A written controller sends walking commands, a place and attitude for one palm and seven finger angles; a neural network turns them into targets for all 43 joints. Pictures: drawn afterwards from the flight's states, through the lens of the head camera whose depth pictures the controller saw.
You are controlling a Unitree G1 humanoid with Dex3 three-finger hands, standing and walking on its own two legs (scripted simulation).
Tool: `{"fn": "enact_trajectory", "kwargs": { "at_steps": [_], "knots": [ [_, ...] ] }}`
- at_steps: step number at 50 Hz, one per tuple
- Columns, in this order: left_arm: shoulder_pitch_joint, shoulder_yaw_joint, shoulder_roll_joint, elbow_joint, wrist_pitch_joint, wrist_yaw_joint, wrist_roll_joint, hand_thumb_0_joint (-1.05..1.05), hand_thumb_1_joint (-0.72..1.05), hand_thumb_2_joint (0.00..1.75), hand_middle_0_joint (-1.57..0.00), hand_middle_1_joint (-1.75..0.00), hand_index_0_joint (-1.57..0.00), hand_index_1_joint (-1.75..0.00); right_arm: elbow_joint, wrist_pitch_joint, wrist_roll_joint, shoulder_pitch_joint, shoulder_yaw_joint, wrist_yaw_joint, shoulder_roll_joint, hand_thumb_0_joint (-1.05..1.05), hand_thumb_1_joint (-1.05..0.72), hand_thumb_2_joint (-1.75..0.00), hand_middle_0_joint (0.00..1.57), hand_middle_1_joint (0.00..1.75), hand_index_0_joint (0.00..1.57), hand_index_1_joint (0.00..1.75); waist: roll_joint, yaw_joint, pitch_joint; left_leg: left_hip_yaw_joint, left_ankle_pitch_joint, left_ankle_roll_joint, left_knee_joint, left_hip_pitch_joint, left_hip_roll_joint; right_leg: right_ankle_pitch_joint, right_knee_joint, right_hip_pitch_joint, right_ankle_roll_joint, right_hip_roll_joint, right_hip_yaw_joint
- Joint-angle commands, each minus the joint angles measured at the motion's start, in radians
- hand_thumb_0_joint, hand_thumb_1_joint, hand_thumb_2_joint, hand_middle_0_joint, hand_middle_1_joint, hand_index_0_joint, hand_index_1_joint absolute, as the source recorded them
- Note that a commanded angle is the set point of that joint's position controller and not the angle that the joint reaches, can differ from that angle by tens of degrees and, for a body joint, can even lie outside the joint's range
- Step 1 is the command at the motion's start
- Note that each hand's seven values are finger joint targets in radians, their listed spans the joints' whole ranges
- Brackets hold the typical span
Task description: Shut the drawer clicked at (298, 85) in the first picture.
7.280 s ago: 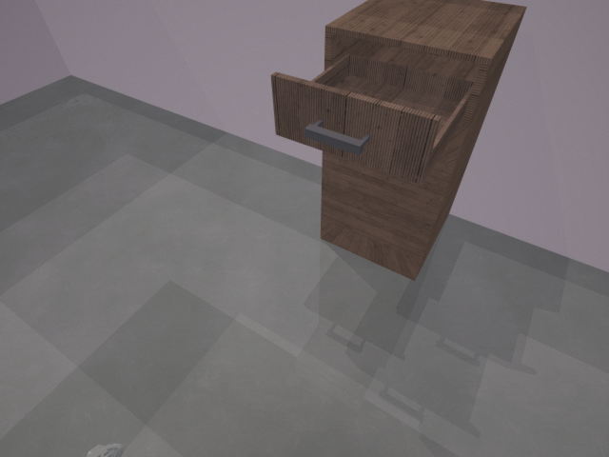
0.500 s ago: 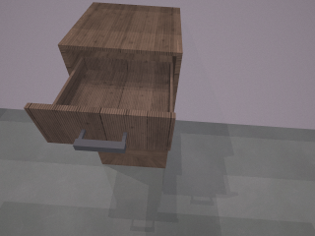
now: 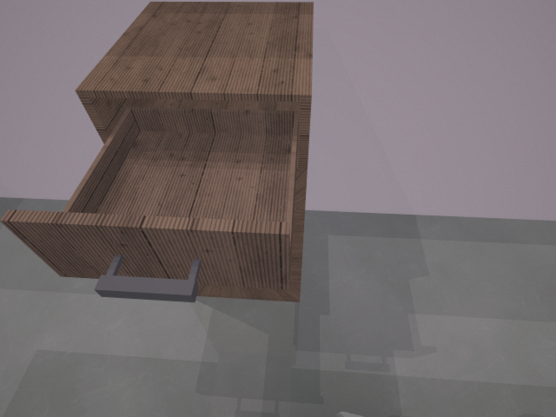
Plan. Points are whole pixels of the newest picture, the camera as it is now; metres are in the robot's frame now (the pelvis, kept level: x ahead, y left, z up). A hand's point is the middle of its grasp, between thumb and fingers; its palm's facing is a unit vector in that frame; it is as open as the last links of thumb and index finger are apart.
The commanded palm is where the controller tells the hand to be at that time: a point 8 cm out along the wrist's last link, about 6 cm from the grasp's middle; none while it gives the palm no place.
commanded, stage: come to a stop and stand still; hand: left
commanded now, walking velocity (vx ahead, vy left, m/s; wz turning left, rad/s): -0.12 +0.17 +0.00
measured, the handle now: (152, 275) +0.30 +0.20 +0.04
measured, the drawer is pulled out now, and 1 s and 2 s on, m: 0.30 0.30 0.30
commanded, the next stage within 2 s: look again from close up in 1.08 s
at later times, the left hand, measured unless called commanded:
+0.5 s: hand out of the picture -0.05 +0.21 -0.15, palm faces +0.04 -0.98 -0.19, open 7.3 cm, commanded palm none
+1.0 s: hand out of the picture -0.08 +0.11 -0.16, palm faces +0.01 -1.00 -0.10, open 7.4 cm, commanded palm none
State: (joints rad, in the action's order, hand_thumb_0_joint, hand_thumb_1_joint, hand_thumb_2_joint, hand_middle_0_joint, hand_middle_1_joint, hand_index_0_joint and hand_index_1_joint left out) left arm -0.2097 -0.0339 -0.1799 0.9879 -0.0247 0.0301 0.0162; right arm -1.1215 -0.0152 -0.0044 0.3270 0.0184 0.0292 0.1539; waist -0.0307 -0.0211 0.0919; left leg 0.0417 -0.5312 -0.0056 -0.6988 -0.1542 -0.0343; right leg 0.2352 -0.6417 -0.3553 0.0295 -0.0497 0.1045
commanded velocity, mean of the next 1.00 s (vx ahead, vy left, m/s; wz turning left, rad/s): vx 0.05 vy -0.01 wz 0.00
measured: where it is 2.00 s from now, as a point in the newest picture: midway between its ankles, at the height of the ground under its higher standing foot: outside the picture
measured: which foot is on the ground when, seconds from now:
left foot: up 0.00-0.22, down 0.24-1.00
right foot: down 0.00-0.24, up 0.26-0.62, down 0.64-1.00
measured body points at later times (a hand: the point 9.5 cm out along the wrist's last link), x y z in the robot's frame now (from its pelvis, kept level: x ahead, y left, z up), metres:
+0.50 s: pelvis -0.05 +0.03 +0.02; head -0.06 +0.04 +0.47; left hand -0.05 +0.26 -0.14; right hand -0.06 -0.19 -0.13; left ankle -0.03 +0.11 -0.72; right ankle -0.11 -0.08 -0.66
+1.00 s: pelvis -0.06 -0.02 +0.02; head -0.06 -0.01 +0.47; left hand -0.08 +0.17 -0.15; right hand -0.08 -0.22 -0.14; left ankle -0.03 +0.11 -0.72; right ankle -0.11 -0.09 -0.72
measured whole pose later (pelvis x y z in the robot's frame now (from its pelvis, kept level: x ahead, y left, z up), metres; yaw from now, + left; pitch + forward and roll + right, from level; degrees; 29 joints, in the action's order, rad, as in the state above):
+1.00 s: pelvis -0.06 -0.02 +0.02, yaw -2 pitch -2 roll +1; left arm -0.36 0.02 -0.07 1.12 -0.02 0.04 0.01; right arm -1.18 0.00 -0.01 0.29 -0.01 0.04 0.10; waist 0.03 0.00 0.02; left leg 0.08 -0.20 -0.01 -0.42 -0.19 -0.04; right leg 0.31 -0.41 -0.07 0.06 0.04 0.05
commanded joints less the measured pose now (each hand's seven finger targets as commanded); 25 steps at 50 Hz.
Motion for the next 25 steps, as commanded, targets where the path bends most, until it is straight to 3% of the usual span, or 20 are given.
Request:
{"fn": "enact_trajectory", "kwargs": {
  "at_steps": [1,3,6,8,10,11,12,13,14,15,17,19,21,24,25],
  "knots": [
    [-0.076,-0.026,-0.147,-0.033,0.008,0.021,0.005,0.0,0.9,0.9,-0.2,-0.3,-0.2,-0.3,0.057,-0.013,0.002,0.058,0.023,0.005,0.039,0.0,-0.9,-0.9,0.2,0.3,0.2,0.3,0.286,0.035,-0.067,-0.018,-0.079,0.002,-0.25,-0.163,0.007,-0.556,0.299,0.108,0.21,-0.323,-0.344],
    [-0.055,-0.033,-0.154,-0.055,0.017,0.024,0.01,0.0,0.9,0.9,-0.2,-0.3,-0.2,-0.3,0.067,-0.012,0.002,0.045,0.024,-0.002,0.043,0.0,-0.9,-0.9,0.2,0.3,0.2,0.3,0.239,0.037,-0.111,-0.013,-0.048,-0.004,-0.234,-0.186,0.017,-0.544,0.277,0.136,0.204,-0.302,-0.297],
    [-0.041,-0.046,-0.174,-0.073,0.031,0.025,0.015,0.0,0.9,0.9,-0.2,-0.3,-0.2,-0.3,0.08,-0.012,0.0,0.043,0.028,-0.013,0.034,0.0,-0.9,-0.9,0.2,0.3,0.2,0.3,0.168,0.041,-0.158,0.02,0.029,-0.012,-0.123,-0.146,0.036,-0.323,0.299,0.122,0.186,-0.275,-0.284],
    [-0.022,-0.047,-0.175,-0.085,0.037,0.021,0.016,0.0,0.9,0.9,-0.2,-0.3,-0.2,-0.3,0.087,-0.008,-0.003,0.067,0.024,-0.018,0.026,0.0,-0.9,-0.9,0.2,0.3,0.2,0.3,0.176,0.023,-0.161,0.037,0.105,-0.004,0.0,-0.093,0.045,-0.128,0.313,0.074,0.152,-0.242,-0.277],
    [0.005,-0.045,-0.153,-0.088,0.048,0.018,0.008,0.0,0.9,0.9,-0.2,-0.3,-0.2,-0.3,0.068,-0.001,-0.006,0.139,0.022,-0.018,0.022,0.0,-0.9,-0.9,0.2,0.3,0.2,0.3,0.168,-0.013,-0.155,0.062,0.235,0.008,0.236,0.085,0.057,0.132,0.299,-0.054,0.082,-0.176,-0.229],
    [0.004,-0.034,-0.113,-0.095,0.053,0.014,0.004,0.0,0.9,0.9,-0.2,-0.3,-0.2,-0.3,0.064,0.002,-0.008,0.154,0.026,-0.014,0.045,0.0,-0.9,-0.9,0.2,0.3,0.2,0.3,0.082,-0.022,-0.125,0.006,0.203,0.015,0.332,0.124,0.009,0.249,0.225,-0.131,0.036,-0.113,-0.177],
    [0.008,-0.024,-0.055,-0.105,0.061,0.01,-0.004,0.0,0.9,0.9,-0.2,-0.3,-0.2,-0.3,0.081,0.005,-0.022,0.132,0.033,-0.013,0.098,0.0,-0.9,-0.9,0.2,0.3,0.2,0.3,-0.14,-0.025,-0.062,-0.208,0.015,0.068,0.466,0.018,-0.136,0.293,0.067,-0.195,-0.014,-0.016,-0.096],
    [0.016,-0.021,-0.033,-0.109,0.065,0.01,-0.006,0.0,0.9,0.9,-0.2,-0.3,-0.2,-0.3,0.121,0.002,-0.033,0.044,0.031,-0.009,0.128,0.0,-0.9,-0.9,0.2,0.3,0.2,0.3,-0.256,-0.01,0.032,-0.366,-0.144,0.142,0.609,-0.207,-0.265,0.251,-0.102,-0.139,-0.036,0.048,-0.048],
    [0.008,-0.026,-0.055,-0.09,0.067,0.007,0.006,0.0,0.9,0.9,-0.2,-0.3,-0.2,-0.3,0.142,0.003,-0.032,-0.051,0.026,-0.013,0.125,0.0,-0.9,-0.9,0.2,0.3,0.2,0.3,-0.225,0.019,0.065,-0.373,-0.223,0.173,0.661,-0.381,-0.275,0.177,-0.218,-0.028,-0.021,0.017,-0.112],
    [-0.042,-0.029,-0.052,-0.067,0.07,-0.002,0.013,0.0,0.9,0.9,-0.2,-0.3,-0.2,-0.3,0.148,0.007,-0.029,-0.11,0.02,-0.013,0.115,0.0,-0.9,-0.9,0.2,0.3,0.2,0.3,-0.198,0.061,0.072,-0.312,-0.187,0.161,0.651,-0.416,-0.243,0.133,-0.31,-0.001,-0.019,0.026,-0.114],
    [-0.118,-0.029,-0.033,-0.041,0.063,-0.013,0.018,0.0,0.9,0.9,-0.2,-0.3,-0.2,-0.3,0.155,0.021,-0.024,-0.109,0.021,-0.009,0.119,0.0,-0.9,-0.9,0.2,0.3,0.2,0.3,-0.121,0.076,0.069,-0.253,-0.091,0.161,0.605,-0.364,-0.211,0.11,-0.424,-0.047,-0.019,0.042,-0.104],
    [-0.122,-0.022,-0.02,-0.029,0.05,-0.017,0.016,0.0,0.9,0.9,-0.2,-0.3,-0.2,-0.3,0.135,0.031,-0.023,-0.042,0.023,-0.005,0.119,0.0,-0.9,-0.9,0.2,0.3,0.2,0.3,-0.062,0.041,0.044,-0.215,-0.006,0.158,0.564,-0.188,-0.188,0.115,-0.403,-0.134,-0.022,0.041,-0.078],
    [-0.094,-0.017,-0.016,-0.034,0.04,-0.018,0.014,0.0,0.9,0.9,-0.2,-0.3,-0.2,-0.3,0.111,0.038,-0.022,0.026,0.023,0.002,0.107,0.0,-0.9,-0.9,0.2,0.3,0.2,0.3,-0.044,0.006,0.026,-0.234,0.039,0.173,0.553,-0.065,-0.209,0.14,-0.352,-0.194,-0.023,0.027,-0.07],
    [-0.053,-0.007,-0.005,-0.046,0.028,-0.018,0.011,0.0,0.9,0.9,-0.2,-0.3,-0.2,-0.3,0.081,0.044,-0.031,0.109,0.024,0.006,0.105,0.0,-0.9,-0.9,0.2,0.3,0.2,0.3,-0.037,-0.038,-0.024,-0.268,0.175,0.19,0.525,0.054,-0.244,0.224,-0.196,-0.172,-0.024,0.005,-0.068],
    [-0.055,-0.001,0.003,-0.043,0.026,-0.018,0.009,0.0,0.9,0.9,-0.2,-0.3,-0.2,-0.3,0.074,0.044,-0.032,0.112,0.023,0.007,0.109,0.0,-0.9,-0.9,0.2,0.3,0.2,0.3,-0.049,-0.038,-0.046,-0.26,0.243,0.191,0.507,0.067,-0.244,0.253,-0.121,-0.13,-0.023,0.007,-0.067]
  ]
}}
